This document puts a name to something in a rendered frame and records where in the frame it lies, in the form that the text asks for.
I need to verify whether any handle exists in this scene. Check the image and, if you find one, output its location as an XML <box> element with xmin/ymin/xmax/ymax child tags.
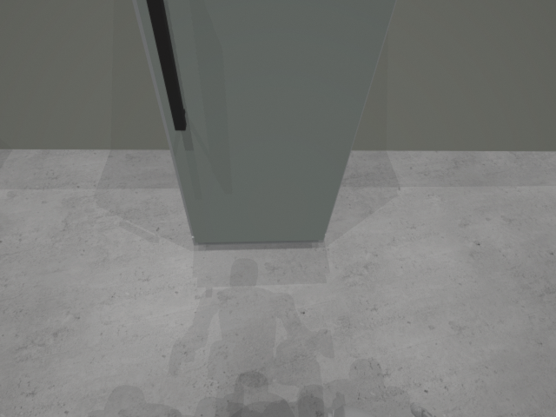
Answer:
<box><xmin>147</xmin><ymin>0</ymin><xmax>187</xmax><ymax>130</ymax></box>

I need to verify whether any fridge door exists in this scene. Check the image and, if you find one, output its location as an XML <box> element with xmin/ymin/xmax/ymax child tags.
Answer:
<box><xmin>136</xmin><ymin>0</ymin><xmax>395</xmax><ymax>242</ymax></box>

